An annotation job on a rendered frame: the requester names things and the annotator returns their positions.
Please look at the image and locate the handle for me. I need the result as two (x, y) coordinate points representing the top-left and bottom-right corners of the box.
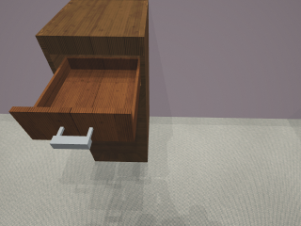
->
(50, 126), (94, 150)

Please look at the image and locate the cabinet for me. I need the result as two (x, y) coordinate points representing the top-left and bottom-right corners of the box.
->
(36, 0), (150, 163)

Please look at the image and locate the drawer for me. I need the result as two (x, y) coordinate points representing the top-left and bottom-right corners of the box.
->
(9, 56), (141, 142)

